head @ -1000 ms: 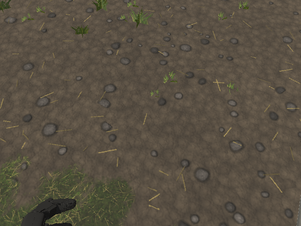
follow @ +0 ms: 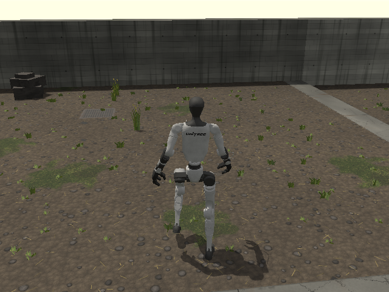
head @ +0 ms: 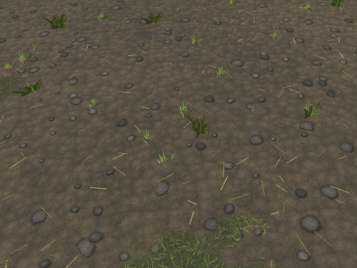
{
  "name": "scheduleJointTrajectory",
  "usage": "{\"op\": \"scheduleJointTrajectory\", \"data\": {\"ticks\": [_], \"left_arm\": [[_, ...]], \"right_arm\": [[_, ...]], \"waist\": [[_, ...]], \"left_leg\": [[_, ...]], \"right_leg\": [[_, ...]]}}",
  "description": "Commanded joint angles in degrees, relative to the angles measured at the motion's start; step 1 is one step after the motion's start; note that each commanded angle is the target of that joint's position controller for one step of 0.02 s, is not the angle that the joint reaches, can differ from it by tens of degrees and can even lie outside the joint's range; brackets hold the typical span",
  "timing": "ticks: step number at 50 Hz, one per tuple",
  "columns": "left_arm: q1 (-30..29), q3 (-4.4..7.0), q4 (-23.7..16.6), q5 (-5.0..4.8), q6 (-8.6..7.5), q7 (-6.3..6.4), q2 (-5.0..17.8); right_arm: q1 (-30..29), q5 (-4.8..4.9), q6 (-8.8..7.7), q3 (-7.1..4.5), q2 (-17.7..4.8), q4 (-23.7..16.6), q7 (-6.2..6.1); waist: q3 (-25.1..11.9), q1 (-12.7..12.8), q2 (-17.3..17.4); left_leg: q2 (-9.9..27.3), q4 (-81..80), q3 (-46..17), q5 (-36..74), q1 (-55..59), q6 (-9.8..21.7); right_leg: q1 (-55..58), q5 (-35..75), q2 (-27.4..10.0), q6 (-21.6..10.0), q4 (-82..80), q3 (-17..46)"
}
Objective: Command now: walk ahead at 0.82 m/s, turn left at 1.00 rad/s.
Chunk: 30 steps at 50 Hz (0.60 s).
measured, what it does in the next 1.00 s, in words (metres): walks ahead, turning left: left foot, then right foot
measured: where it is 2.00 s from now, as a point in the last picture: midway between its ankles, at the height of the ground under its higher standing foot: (88, 233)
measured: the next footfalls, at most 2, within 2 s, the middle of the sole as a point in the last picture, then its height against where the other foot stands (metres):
left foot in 0.20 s outside the picture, level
right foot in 0.62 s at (146, 214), level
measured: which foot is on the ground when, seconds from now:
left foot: up 0.00-0.18, down 0.20-0.62, up 0.64-1.00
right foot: down 0.00-0.22, up 0.24-0.60, down 0.62-1.00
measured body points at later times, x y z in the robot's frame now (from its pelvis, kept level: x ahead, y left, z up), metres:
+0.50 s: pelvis +0.38 +0.16 -0.01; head +0.42 +0.19 +0.44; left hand +0.46 +0.48 -0.08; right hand +0.52 -0.10 -0.12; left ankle +0.24 +0.16 -0.74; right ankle +0.62 +0.09 -0.68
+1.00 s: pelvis +0.60 +0.26 -0.01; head +0.59 +0.32 +0.44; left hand +0.42 +0.54 -0.12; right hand +0.95 +0.29 -0.06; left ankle +0.55 +0.38 -0.72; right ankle +0.72 +0.21 -0.74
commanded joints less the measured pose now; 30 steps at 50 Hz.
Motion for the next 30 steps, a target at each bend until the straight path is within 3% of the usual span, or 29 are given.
{"op": "scheduleJointTrajectory", "data": {"ticks": [1, 4, 6, 7, 8, 9, 10, 11, 12, 13, 14, 15, 17, 19, 22, 23, 24, 25, 26, 27, 28, 29, 30], "left_arm": [[2.04, 1.52, -1.78, 0.23, -1.21, 0.46, 7.61], [5.29, 1.14, 0.61, 0.69, -1.03, 0.93, 7.18], [6.75, 0.88, 2.45, 0.80, -0.60, 1.23, 7.62], [4.98, 0.64, 2.56, 0.67, -0.41, 1.34, 8.05], [4.97, 0.69, 2.91, 0.44, -0.16, 1.43, 9.52], [4.64, 1.03, 2.90, 0.11, 0.35, 1.39, 11.94], [1.95, 1.07, 1.57, -0.83, 0.42, 1.00, 13.44], [2.58, 0.04, -0.92, -0.55, 0.04, 0.10, 9.47], [-2.63, -0.99, -7.61, -0.12, -1.17, -1.06, 4.92], [-11.91, -0.65, -10.44, 0.07, -2.02, -1.17, 8.35], [-13.86, -1.20, -11.23, -0.66, -2.63, -0.97, 7.04], [-11.50, -1.82, -9.98, -0.38, -2.77, -0.72, 6.02], [-6.50, -2.08, -8.40, 1.59, -1.03, -0.81, 5.64], [-7.25, -2.09, -8.81, 2.11, 0.94, -1.14, 5.58], [-16.30, -3.10, -12.52, 1.19, 1.04, -1.12, 3.44], [-17.38, -3.57, -12.68, 0.99, 0.71, -1.19, 2.51], [-26.46, -3.68, -15.89, -0.90, -3.23, -0.29, 0.77], [-27.92, -3.82, -16.64, -1.09, -4.89, -0.35, 0.32], [-27.74, -3.07, -16.53, -1.29, -5.73, -0.28, 1.24], [-25.67, -1.83, -16.00, -1.95, -5.85, 0.10, 3.63], [-21.61, -0.56, -15.27, -2.33, -5.50, 0.76, 6.10], [-16.94, 0.29, -14.93, -2.31, -4.86, 1.40, 7.49], [-8.01, 1.00, -13.51, -1.89, -4.12, 1.87, 8.33]], "right_arm": [[-14.04, -0.05, -1.22, -0.19, -3.10, -6.82, 0.95], [-19.63, 0.09, -1.74, 0.99, -1.45, -8.12, 1.77], [-21.10, -0.01, -1.98, 1.89, -0.08, -8.62, 1.59], [-18.36, 0.14, -2.08, 2.12, 0.36, -7.78, 1.07], [-13.88, 0.44, -2.19, 1.75, -0.26, -6.28, 0.17], [-4.65, 0.83, -2.59, 0.79, -1.97, -3.83, -0.63], [9.17, 0.83, -3.16, -0.91, -4.70, 0.35, -1.45], [14.27, 0.53, -2.92, -3.38, -11.03, 3.36, -2.53], [12.21, 1.83, -2.16, -5.03, -18.22, 1.77, -3.30], [16.28, 1.31, -2.06, -4.74, -17.24, 2.02, -3.98], [16.28, 0.97, -2.44, -4.44, -15.82, 4.56, -4.71], [14.32, 0.89, -3.22, -3.69, -13.32, 5.14, -5.26], [8.15, 1.29, -4.45, -1.94, -9.56, 4.33, -5.88], [7.22, 2.19, -5.70, -0.83, -7.38, 4.36, -5.56], [6.88, 1.82, -6.62, -1.11, -8.57, 5.27, -5.32], [7.19, 1.89, -6.41, -1.37, -8.76, 5.84, -5.16], [6.98, 7.36, -6.83, -1.21, -4.53, 3.81, -6.98], [7.98, 7.45, -6.51, -1.57, -6.97, 5.00, -7.89], [10.21, 6.32, -6.04, -2.46, -9.26, 6.29, -8.43], [10.56, 5.44, -5.65, -2.73, -9.74, 6.81, -8.72], [10.53, 4.91, -5.43, -2.78, -9.05, 6.88, -8.67], [9.49, 4.95, -5.25, -2.83, -8.65, 6.43, -8.36], [6.56, 4.86, -5.18, -2.41, -6.99, 5.28, -8.01]], "waist": [[11.21, 2.97, -10.15], [14.13, 4.47, -10.10], [14.62, 3.80, -10.10], [12.58, 1.07, -10.07], [8.13, -1.81, -10.67], [2.22, -6.87, -11.29], [-5.23, -13.89, -10.16], [-10.54, -13.99, -0.56], [-14.68, -10.34, 11.17], [-14.12, -13.42, 0.90], [-6.86, -12.06, -0.18], [-0.75, -8.48, -3.26], [3.22, -2.47, -2.86], [6.80, -0.71, -0.90], [10.98, -0.97, -1.40], [9.79, -1.50, -1.62], [9.78, -5.17, -8.22], [7.16, -5.44, -7.40], [4.37, -6.18, -3.83], [2.13, -5.27, -0.96], [-1.15, -3.32, 1.32], [-4.30, 0.29, 3.52], [-9.13, 6.12, 4.95]], "left_leg": [[2.17, -6.81, 2.70, -1.09, -11.36, 1.13], [3.46, -15.35, 7.46, -5.26, -10.04, 4.19], [2.03, -20.77, 11.30, -10.62, -6.47, 7.09], [-0.69, -24.34, 14.05, -13.06, 1.54, 8.98], [-5.36, -24.61, 17.36, -15.81, 10.72, 10.43], [-9.42, -24.99, 18.07, -17.61, 22.89, 11.72], [-11.20, -29.91, 14.50, -13.21, 43.11, 13.74], [-4.08, -36.14, -0.84, -22.68, 63.26, 15.11], [11.36, -48.64, -36.48, -36.73, 71.94, 21.45], [11.50, -52.85, -40.90, -28.63, 71.28, 20.36], [11.28, -53.01, -35.02, -17.64, 65.73, 19.99], [9.12, -52.83, -28.96, -10.35, 55.81, 18.66], [4.14, -53.91, -21.26, -5.53, 42.42, 18.44], [2.35, -56.28, -19.12, 3.22, 34.41, 19.48], [-1.69, -56.19, -13.75, 31.48, 26.65, 17.20], [-3.67, -54.42, -11.56, 36.47, 26.10, 15.47], [-3.28, -52.67, -14.81, 27.88, 24.16, 13.95], [-3.52, -53.01, -15.78, 24.76, 26.17, 12.11], [-3.14, -52.66, -17.84, 22.89, 28.22, 10.11], [-3.63, -49.52, -18.39, 23.78, 30.47, 8.05], [-4.72, -44.24, -18.68, 26.00, 31.16, 6.02], [-5.99, -37.26, -18.75, 28.85, 30.36, 3.64], [-8.25, -25.23, -17.23, 27.57, 28.29, 0.65]], "right_leg": [[3.32, -6.82, -14.10, -6.09, -12.96, 6.09], [7.68, 0.13, -15.04, -6.07, -13.91, 0.21], [10.36, 17.61, -15.07, -5.75, -10.73, -4.38], [8.75, 37.49, -14.11, -4.92, -6.06, -8.01], [8.11, 61.45, -14.37, -5.04, 1.50, -9.14], [5.77, 77.10, -15.52, -5.52, 14.20, -9.08], [-4.25, 75.47, -15.60, -4.78, 30.75, -8.96], [-24.77, 38.96, -10.95, -2.54, 49.75, -7.76], [-44.53, -7.16, 0.61, 1.04, 68.40, -1.07], [-49.92, -1.55, -0.38, 0.36, 70.34, 9.92], [-51.61, 0.83, -2.54, -0.39, 68.07, 10.55], [-48.16, 1.50, -4.92, -0.65, 62.14, 10.57], [-40.83, -1.35, -6.58, 0.26, 56.58, 11.32], [-38.74, -5.11, -6.86, 1.98, 50.96, 10.21], [-35.22, 4.96, -3.18, 3.20, 37.85, 5.66], [-31.66, 10.78, -1.23, 2.56, 32.43, 4.87], [-30.29, 16.60, 2.19, 2.78, 21.90, 8.34], [-25.72, 23.79, 5.11, 2.16, 11.69, 7.41], [-19.66, 31.09, 6.94, 1.61, 8.08, 8.03], [-15.02, 34.30, 7.59, 1.04, 6.68, 9.61], [-8.35, 35.17, 8.12, 0.60, 7.49, 9.97], [-0.77, 35.69, 7.91, 0.19, 8.18, 9.87], [9.89, 40.09, 4.91, -0.99, 8.46, 10.83]]}}
Velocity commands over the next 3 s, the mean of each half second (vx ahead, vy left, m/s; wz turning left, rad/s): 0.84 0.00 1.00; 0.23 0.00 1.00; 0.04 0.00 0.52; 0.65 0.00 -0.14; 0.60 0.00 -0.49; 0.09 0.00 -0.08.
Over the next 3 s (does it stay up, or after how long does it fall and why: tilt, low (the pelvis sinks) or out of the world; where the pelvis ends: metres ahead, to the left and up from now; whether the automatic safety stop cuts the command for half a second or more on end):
stays up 0.90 0.90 -0.01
